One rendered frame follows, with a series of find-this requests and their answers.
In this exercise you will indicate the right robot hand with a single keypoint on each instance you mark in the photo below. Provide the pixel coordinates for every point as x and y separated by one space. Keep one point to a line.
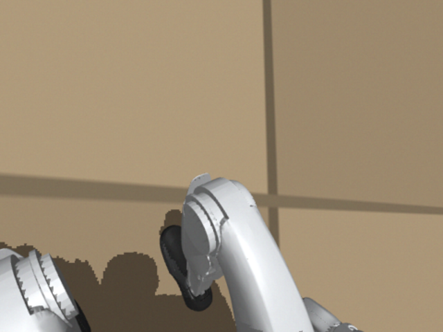
322 320

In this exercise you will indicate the right robot foot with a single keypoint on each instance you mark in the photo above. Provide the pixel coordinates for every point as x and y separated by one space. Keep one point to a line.
170 243

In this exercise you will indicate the left robot foot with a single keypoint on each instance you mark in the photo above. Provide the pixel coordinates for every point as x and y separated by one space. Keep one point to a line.
82 321

